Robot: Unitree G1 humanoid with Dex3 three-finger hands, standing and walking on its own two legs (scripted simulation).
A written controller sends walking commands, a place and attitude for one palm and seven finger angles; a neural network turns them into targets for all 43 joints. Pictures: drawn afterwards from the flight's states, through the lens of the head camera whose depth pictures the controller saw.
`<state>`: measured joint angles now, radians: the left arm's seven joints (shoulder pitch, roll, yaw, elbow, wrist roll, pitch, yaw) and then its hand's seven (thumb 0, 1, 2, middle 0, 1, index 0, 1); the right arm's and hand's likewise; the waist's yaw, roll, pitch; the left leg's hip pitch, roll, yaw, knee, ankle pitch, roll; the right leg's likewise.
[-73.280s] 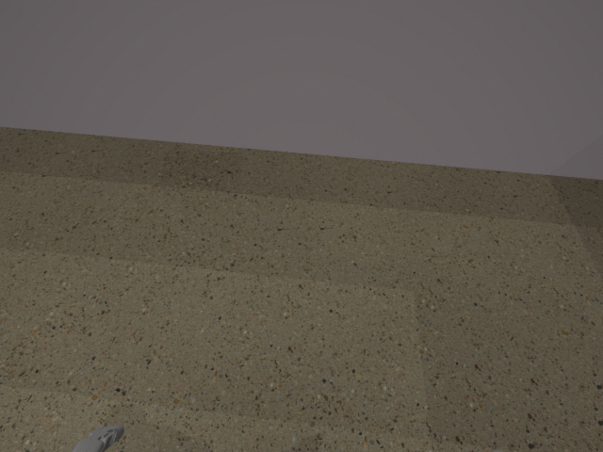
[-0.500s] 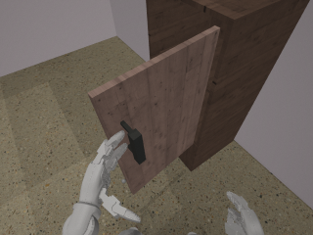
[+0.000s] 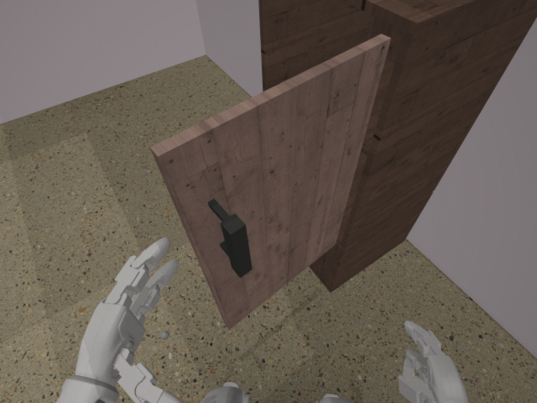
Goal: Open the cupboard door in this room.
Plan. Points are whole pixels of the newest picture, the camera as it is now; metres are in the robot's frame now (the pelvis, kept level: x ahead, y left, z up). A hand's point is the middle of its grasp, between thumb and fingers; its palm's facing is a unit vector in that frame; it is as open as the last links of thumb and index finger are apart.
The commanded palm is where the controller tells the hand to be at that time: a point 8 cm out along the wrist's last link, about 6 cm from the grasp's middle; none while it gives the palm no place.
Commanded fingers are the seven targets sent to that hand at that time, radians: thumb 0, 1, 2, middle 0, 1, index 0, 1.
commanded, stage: draw the hand back to the body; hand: left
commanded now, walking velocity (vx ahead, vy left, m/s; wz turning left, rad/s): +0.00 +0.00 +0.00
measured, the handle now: (229, 238) +0.33 +0.08 +0.07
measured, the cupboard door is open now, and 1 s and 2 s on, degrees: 96 96 96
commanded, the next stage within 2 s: step back with the hand held close in 1.58 s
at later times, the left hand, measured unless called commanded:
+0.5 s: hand (91, 327) +0.19 +0.20 +0.13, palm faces -0.08 -0.99 -0.08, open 16.2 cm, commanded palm +0.16 +0.26 +0.14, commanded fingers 0.00 -0.29 0.39 -0.16 -0.30 -0.16 -0.30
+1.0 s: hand out of the picture +0.22 +0.27 +0.20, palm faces +0.35 -0.85 -0.40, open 11.5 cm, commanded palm +0.17 +0.32 +0.21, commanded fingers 0.00 0.58 0.76 -0.19 -0.30 -0.19 -0.30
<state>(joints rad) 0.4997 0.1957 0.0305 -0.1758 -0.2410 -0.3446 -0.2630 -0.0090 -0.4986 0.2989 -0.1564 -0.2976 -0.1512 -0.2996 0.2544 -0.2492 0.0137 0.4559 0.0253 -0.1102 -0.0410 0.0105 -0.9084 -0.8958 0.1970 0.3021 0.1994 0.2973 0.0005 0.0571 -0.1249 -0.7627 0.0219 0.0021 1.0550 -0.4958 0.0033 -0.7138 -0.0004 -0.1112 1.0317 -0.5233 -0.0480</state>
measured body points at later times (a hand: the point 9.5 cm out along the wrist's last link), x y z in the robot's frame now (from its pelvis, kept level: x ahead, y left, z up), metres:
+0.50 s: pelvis +0.00 +0.03 +0.02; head +0.01 +0.03 +0.47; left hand +0.19 +0.25 +0.14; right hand +0.19 -0.19 -0.03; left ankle +0.01 +0.12 -0.67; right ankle +0.00 -0.09 -0.67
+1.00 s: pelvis +0.02 +0.04 +0.07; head +0.01 +0.02 +0.52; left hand +0.19 +0.31 +0.22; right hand +0.20 -0.18 -0.02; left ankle +0.01 +0.12 -0.67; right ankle +0.00 -0.09 -0.67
